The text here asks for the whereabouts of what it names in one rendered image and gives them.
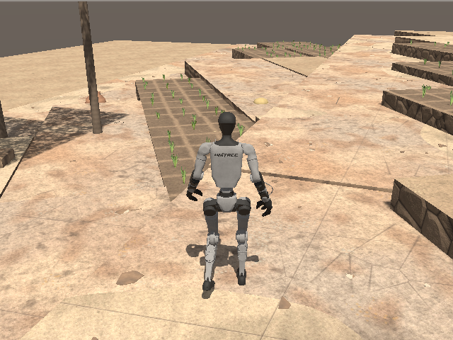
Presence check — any robot left foot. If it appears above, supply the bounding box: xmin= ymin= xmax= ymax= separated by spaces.
xmin=202 ymin=278 xmax=215 ymax=291

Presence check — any left robot shin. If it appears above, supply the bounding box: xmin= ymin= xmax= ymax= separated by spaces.
xmin=205 ymin=233 xmax=217 ymax=282

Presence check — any left robot upper arm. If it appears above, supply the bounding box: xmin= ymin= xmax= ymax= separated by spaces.
xmin=193 ymin=142 xmax=212 ymax=181

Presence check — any robot left hand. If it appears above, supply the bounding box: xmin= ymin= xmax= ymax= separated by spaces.
xmin=186 ymin=189 xmax=202 ymax=201

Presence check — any right robot upper arm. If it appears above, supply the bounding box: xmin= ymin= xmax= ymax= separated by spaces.
xmin=241 ymin=143 xmax=261 ymax=183

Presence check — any left robot forearm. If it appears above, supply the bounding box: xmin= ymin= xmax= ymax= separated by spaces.
xmin=188 ymin=170 xmax=200 ymax=193

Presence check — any robot right hand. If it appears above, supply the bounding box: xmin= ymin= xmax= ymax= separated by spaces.
xmin=256 ymin=199 xmax=273 ymax=217

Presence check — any right robot forearm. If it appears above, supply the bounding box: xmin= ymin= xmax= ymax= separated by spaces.
xmin=254 ymin=172 xmax=270 ymax=203

